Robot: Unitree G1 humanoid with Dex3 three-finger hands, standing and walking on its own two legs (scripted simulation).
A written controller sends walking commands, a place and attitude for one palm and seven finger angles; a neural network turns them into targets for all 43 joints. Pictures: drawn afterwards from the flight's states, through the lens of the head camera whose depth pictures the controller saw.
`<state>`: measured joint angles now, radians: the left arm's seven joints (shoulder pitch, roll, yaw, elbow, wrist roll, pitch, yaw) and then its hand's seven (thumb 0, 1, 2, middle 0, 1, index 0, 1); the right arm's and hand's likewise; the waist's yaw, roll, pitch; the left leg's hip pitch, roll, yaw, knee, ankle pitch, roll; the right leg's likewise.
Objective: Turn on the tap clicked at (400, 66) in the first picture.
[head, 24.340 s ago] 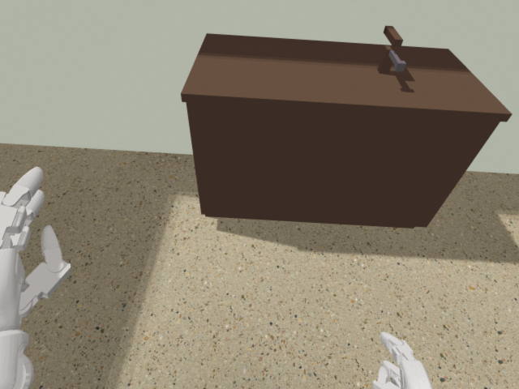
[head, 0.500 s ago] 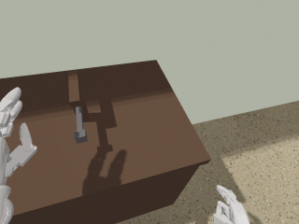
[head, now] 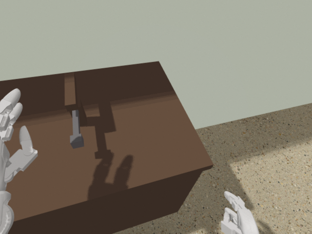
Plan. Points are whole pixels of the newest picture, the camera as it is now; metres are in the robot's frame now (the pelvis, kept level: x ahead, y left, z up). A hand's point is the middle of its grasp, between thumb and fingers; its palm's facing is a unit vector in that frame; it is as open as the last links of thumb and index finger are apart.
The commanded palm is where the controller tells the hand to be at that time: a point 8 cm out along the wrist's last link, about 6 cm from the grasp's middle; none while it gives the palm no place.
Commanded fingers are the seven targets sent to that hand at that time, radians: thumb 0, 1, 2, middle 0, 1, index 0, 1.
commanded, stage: shuffle to correct the standing spot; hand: left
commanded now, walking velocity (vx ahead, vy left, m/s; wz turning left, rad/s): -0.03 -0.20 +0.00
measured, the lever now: (77, 141) +0.32 +0.24 +0.03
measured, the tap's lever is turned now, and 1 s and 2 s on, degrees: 0 0 0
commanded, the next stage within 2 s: none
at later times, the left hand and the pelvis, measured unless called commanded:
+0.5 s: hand (73, 155) +0.22 +0.18 +0.16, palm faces +0.32 -0.86 -0.39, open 7.4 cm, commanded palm +0.16 +0.22 +0.17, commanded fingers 0.00 0.90 0.90 -0.20 -0.30 -0.20 -0.30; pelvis +0.00 -0.06 -0.01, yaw +0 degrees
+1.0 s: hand (71, 155) +0.22 +0.18 +0.16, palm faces +0.31 -0.86 -0.41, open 7.4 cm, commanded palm +0.16 +0.22 +0.17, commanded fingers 0.00 0.90 0.90 -0.20 -0.30 -0.20 -0.30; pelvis +0.00 -0.06 -0.01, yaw +0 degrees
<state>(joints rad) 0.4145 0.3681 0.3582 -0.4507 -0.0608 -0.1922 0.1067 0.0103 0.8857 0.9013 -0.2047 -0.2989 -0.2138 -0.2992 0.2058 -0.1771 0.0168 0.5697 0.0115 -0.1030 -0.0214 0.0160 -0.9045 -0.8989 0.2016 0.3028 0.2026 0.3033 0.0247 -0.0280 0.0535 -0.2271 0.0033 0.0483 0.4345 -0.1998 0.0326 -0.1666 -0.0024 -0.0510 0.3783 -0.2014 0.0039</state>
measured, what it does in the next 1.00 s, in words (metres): shifts its weight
